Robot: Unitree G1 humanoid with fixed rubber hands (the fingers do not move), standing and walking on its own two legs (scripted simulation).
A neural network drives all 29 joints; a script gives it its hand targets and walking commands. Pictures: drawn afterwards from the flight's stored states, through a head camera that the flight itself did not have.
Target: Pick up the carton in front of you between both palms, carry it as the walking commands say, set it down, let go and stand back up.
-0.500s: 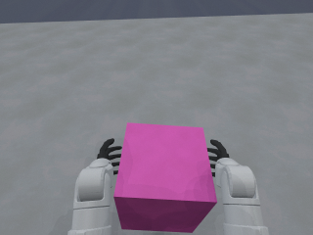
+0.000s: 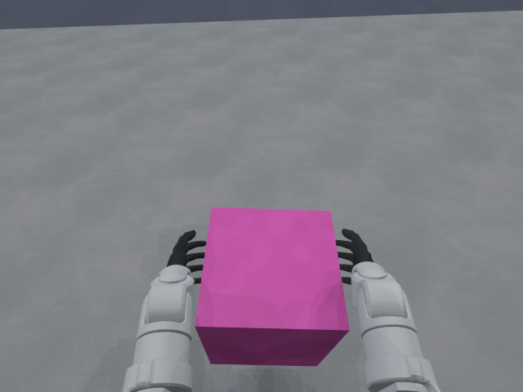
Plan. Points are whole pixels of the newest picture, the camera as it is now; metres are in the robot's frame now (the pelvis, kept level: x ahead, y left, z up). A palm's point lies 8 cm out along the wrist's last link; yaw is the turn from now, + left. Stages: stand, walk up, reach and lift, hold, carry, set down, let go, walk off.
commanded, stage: carry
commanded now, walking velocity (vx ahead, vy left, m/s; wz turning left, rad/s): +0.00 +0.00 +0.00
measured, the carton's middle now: (267, 291) +0.31 +0.01 -0.05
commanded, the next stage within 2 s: hold in 0.28 s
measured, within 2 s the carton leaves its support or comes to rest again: neither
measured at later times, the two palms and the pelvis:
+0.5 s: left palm (155, 294) +0.26 +0.18 +0.04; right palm (345, 269) +0.29 -0.12 +0.04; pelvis -0.01 +0.00 +0.01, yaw +7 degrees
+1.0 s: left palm (173, 281) +0.28 +0.16 +0.04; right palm (348, 250) +0.33 -0.13 +0.04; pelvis -0.01 -0.05 +0.00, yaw +11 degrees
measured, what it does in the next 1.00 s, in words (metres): shifts its weight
